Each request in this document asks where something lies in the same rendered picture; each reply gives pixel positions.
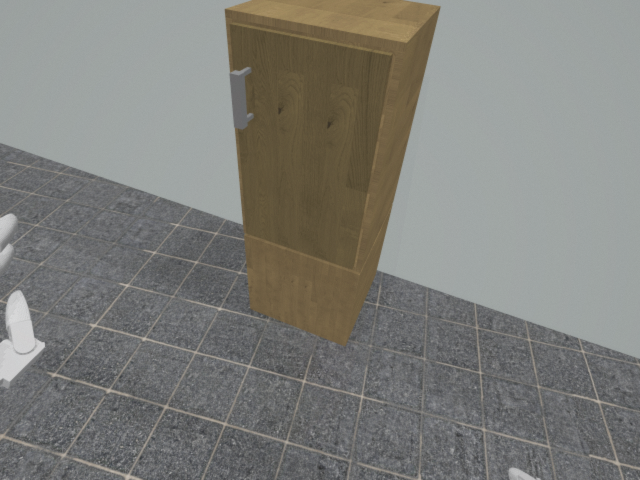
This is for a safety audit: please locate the handle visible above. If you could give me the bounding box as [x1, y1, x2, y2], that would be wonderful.
[229, 67, 254, 130]

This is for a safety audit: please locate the cupboard door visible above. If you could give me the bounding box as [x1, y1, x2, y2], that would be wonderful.
[230, 22, 393, 269]

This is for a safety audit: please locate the robot left hand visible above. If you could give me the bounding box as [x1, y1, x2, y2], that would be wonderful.
[0, 213, 45, 389]

